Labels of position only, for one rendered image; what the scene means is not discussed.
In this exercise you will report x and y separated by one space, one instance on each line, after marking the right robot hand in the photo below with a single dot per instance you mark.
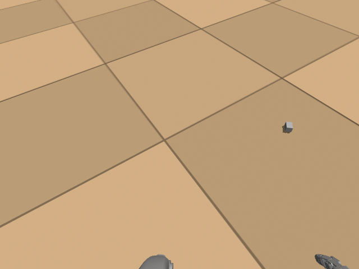
329 262

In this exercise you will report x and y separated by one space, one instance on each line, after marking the small box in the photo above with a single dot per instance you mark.
288 126

